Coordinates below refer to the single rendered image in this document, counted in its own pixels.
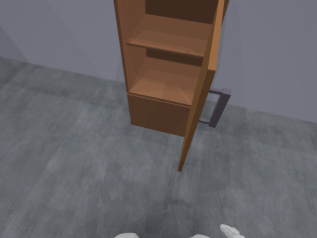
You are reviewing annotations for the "right robot hand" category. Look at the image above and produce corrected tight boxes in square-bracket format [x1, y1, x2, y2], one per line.
[220, 224, 245, 238]

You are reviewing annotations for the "handle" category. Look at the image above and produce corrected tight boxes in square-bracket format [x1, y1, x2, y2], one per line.
[198, 87, 232, 128]

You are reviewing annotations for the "cupboard door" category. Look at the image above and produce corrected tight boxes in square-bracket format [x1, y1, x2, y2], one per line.
[177, 0, 225, 172]

